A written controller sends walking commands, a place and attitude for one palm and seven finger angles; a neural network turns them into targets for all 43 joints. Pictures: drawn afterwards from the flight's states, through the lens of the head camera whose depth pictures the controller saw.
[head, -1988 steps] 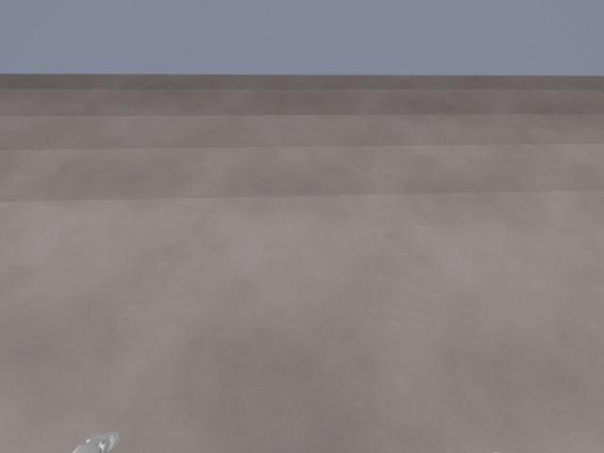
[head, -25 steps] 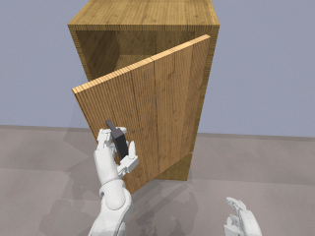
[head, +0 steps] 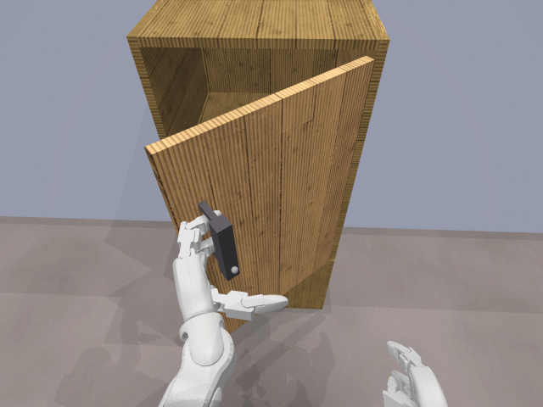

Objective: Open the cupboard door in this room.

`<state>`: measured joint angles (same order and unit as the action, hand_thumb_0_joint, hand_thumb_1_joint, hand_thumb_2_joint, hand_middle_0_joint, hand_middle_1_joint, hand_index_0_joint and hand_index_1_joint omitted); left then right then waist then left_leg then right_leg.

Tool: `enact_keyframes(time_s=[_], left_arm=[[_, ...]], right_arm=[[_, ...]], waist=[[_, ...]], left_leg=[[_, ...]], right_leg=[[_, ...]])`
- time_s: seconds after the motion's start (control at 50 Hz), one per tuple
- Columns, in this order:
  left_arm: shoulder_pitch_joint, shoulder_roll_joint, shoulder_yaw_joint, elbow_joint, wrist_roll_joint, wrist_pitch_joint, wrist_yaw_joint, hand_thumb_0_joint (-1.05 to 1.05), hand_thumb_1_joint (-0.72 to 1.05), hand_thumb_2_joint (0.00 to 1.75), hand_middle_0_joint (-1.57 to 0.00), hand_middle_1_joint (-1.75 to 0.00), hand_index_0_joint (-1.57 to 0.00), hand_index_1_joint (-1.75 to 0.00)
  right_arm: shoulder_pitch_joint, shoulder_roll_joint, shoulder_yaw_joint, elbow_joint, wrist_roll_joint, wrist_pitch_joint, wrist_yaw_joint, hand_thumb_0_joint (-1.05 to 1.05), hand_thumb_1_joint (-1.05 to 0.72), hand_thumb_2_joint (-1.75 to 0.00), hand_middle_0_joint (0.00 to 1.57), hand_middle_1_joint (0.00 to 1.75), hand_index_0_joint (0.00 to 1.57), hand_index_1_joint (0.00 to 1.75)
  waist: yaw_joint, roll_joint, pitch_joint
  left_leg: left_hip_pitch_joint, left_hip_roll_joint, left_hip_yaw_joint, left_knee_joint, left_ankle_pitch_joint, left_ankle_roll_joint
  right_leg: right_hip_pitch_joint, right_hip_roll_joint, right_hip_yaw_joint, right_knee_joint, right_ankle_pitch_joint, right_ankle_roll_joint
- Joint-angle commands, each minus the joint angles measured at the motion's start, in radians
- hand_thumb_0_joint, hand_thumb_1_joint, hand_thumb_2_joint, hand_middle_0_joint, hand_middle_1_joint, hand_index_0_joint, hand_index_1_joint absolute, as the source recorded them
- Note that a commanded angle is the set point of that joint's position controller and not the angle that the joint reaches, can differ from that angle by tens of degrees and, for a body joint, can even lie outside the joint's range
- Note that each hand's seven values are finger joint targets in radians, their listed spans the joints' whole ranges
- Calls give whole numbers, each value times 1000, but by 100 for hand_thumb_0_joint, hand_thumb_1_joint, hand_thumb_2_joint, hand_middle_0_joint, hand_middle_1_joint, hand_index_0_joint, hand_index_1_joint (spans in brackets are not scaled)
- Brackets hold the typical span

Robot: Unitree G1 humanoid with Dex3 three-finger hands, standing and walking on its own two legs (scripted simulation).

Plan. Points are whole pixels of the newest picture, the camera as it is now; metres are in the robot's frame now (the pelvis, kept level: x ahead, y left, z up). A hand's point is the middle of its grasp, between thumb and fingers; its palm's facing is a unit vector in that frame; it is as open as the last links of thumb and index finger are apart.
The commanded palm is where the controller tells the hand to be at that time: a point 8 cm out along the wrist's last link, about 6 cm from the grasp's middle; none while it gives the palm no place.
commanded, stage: open thumb and fingers to let go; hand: left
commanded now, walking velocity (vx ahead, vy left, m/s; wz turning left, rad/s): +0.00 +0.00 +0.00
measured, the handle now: (218, 240) +0.34 +0.10 +0.07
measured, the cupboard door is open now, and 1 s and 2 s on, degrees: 40 45 45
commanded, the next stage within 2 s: slide the hand sideways off the handle in 0.12 s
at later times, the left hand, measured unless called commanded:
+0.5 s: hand (243, 305) +0.24 +0.05 +0.08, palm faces -0.12 -0.99 +0.02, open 16.5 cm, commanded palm +0.22 +0.10 +0.08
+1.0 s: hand (213, 327) +0.21 +0.09 +0.08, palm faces -0.02 -1.00 -0.02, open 16.3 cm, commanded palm +0.18 +0.15 +0.08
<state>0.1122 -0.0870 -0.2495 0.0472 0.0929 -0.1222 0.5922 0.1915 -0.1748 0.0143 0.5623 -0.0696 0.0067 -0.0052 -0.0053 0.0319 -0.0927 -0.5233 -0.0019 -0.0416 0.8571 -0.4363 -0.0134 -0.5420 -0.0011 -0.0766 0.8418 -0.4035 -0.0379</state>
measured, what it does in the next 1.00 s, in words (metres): stands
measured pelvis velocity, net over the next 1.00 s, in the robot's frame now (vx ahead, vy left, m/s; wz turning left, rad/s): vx -0.01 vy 0.00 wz -0.01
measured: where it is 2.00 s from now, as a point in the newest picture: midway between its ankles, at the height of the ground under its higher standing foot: outside the picture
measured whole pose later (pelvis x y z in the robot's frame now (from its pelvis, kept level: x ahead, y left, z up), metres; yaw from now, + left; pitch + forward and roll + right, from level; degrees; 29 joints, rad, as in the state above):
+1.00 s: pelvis -0.01 +0.00 -0.01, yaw -1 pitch +6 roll +0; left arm 0.45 0.08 -0.19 -0.26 -0.03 -0.20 0.07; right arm 0.25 -0.22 0.04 0.43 -0.02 -0.08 -0.01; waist 0.01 0.03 -0.08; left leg -0.56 0.00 -0.03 0.92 -0.46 -0.01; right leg -0.58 0.00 -0.06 0.91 -0.43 -0.03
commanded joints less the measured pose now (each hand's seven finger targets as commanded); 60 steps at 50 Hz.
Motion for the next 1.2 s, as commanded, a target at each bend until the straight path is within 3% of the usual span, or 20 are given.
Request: enact_keyframes(time_s=[0.0, 0.08, 0.2, 0.22, 0.24, 0.26, 0.3, 0.32, 0.34, 0.4, 0.44, 0.52, 0.58, 0.68, 0.74, 0.78, 0.84, 0.96, 1.08, 1.18], left_arm=[[-238, -141, -37, -231, 20, -50, 18, 0, -50, 30, -18, -50, -18, -50], [-237, -182, -69, -236, 22, -23, 28, 0, -50, 30, -15, -30, -15, -30], [-259, -208, -81, -248, 14, 13, 41, 0, -50, 30, -15, -30, -15, -30], [-262, -90, -291, -226, 110, -30, -176, 0, -50, 30, -15, -30, -15, -30], [-300, -9, -198, -310, 72, -81, -295, 0, -50, 30, -15, -30, -15, -30], [-275, 20, -195, -319, 56, -108, -368, 0, -50, 30, -15, -30, -15, -30], [-266, 24, -206, -343, 9, -143, -486, 0, -50, 30, -15, -30, -15, -30], [-261, 14, -204, -346, -23, -149, -525, 0, -50, 30, -15, -30, -15, -30], [-257, 2, -191, -349, -57, -153, -537, 0, -50, 30, -15, -30, -15, -30], [-212, -11, -123, -330, -128, -134, -511, 0, -50, 30, -15, -30, -15, -30], [-160, 19, -68, -345, -135, -124, -467, 0, -50, 30, -15, -30, -15, -30], [-89, 78, -22, -375, -75, -116, -397, 0, -50, 30, -15, -30, -15, -30], [-9, 73, -33, -381, -40, -114, -387, 0, -50, 30, -15, -30, -15, -30], [76, 129, 28, -445, -80, -105, -431, 0, -50, 30, -15, -30, -15, -30], [90, 125, 23, -480, -95, -113, -454, 0, -50, 30, -15, -30, -15, -30], [122, 121, 18, -507, -100, -129, -466, 0, -50, 30, -15, -30, -15, -30], [210, 139, 42, -511, -122, -138, -493, 0, -50, 30, -15, -30, -15, -30], [272, 211, 114, -549, -132, -151, -539, 0, -50, 30, -15, -30, -15, -30], [391, 259, 212, -568, -193, -157, -589, 0, -50, 30, -15, -30, -15, -30], [470, 278, 253, -594, -225, -172, -630, 0, -50, 30, -15, -30, -15, -30]], right_arm=[[-116, -89, -29, -166, 8, -43, -4, 0, -90, -90, 20, 30, 20, 30], [-126, -85, -30, -168, 10, -38, 6, 0, -90, -90, 20, 30, 20, 30], [-150, -84, -29, -169, 15, -28, 18, 0, -90, -90, 20, 30, 20, 30], [-48, -126, -27, -139, 16, -27, 20, 0, -90, -90, 20, 30, 20, 30], [-37, -123, -37, -178, 28, -32, 12, 0, -90, -90, 20, 30, 20, 30], [-32, -122, -36, -191, 32, -36, 4, 0, -90, -90, 20, 30, 20, 30], [-30, -118, -27, -213, 45, -61, -3, 0, -90, -90, 20, 30, 20, 30], [-32, -118, -21, -224, 55, -73, -5, 0, -90, -90, 20, 30, 20, 30], [-37, -112, -16, -234, 62, -87, -9, 0, -90, -90, 20, 30, 20, 30], [-58, -112, -6, -245, 74, -120, -16, 0, -90, -90, 20, 30, 20, 30], [-72, -115, -7, -251, 74, -129, -16, 0, -90, -90, 20, 30, 20, 30], [-59, -116, -9, -259, 60, -125, -5, 0, -90, -90, 20, 30, 20, 30], [-50, -109, -9, -271, 54, -114, 6, 0, -90, -90, 20, 30, 20, 30], [-58, -114, -5, -293, 56, -105, -2, 0, -90, -90, 20, 30, 20, 30], [-60, -115, 0, -299, 57, -111, -9, 0, -90, -90, 20, 30, 20, 30], [-47, -116, -3, -297, 59, -123, -9, 0, -90, -90, 20, 30, 20, 30], [-29, -124, -7, -298, 58, -135, -10, 0, -90, -90, 20, 30, 20, 30], [-13, -129, -12, -302, 58, -148, -20, 0, -90, -90, 20, 30, 20, 30], [1, -131, -17, -305, 66, -159, -30, 0, -90, -90, 20, 30, 20, 30], [2, -133, -24, -306, 75, -168, -32, 0, -90, -90, 20, 30, 20, 30]], waist=[[6, -69, -186], [10, -57, -198], [17, -61, -206], [-87, -127, -109], [-49, -66, -205], [-34, -54, -247], [-43, -55, -243], [-41, -18, -213], [-44, -39, -189], [-28, -83, -118], [-3, -102, -124], [26, -78, -151], [28, -69, -139], [37, -88, -116], [21, -85, -77], [16, -51, -82], [11, -97, -94], [17, -71, -107], [32, -108, -137], [33, -71, -130]], left_leg=[[47, -12, 10, -111, 212, 23], [60, -4, 1, -112, 240, 17], [59, 0, -4, -113, 234, 12], [66, -4, -3, -98, 246, 36], [91, -6, 4, -98, 261, 40], [105, -11, 7, -93, 278, 45], [102, -12, 1, -90, 259, 47], [99, -10, -5, -98, 233, 44], [90, -9, -13, -103, 200, 43], [53, -9, -25, -130, 80, 34], [44, -11, -26, -144, 63, 29], [33, -16, -12, -143, 105, 28], [26, -15, 9, -134, 109, 28], [2, -19, 28, -130, 87, 33], [-6, -19, 25, -126, 67, 34], [1, -19, 21, -116, 77, 33], [-15, -19, 21, -99, 95, 35], [-43, -27, 26, -68, 112, 36], [-80, -31, 30, -38, 149, 31], [-84, -30, 31, -27, 170, 29]], right_leg=[[113, -6, 17, -136, 178, -1], [104, 3, -3, -109, 190, -9], [96, 9, -11, -100, 169, -12], [47, -5, 27, -105, 254, -3], [81, -7, 31, -95, 286, -9], [113, -7, 38, -82, 318, -11], [107, -9, 36, -80, 305, -7], [92, -7, 36, -82, 263, -11], [77, -2, 26, -87, 224, -7], [46, 5, 12, -122, 71, 1], [59, 5, 12, -125, 38, 1], [84, -1, 19, -105, 70, -4], [79, -4, 25, -105, 83, -4], [111, -5, 53, -139, 72, 0], [86, -5, 54, -145, 43, 5], [72, -2, 49, -129, 60, 3], [81, -1, 50, -124, 93, 11], [80, -7, 72, -109, 120, 13], [132, -15, 104, -110, 196, 26], [125, -13, 98, -90, 241, 27]])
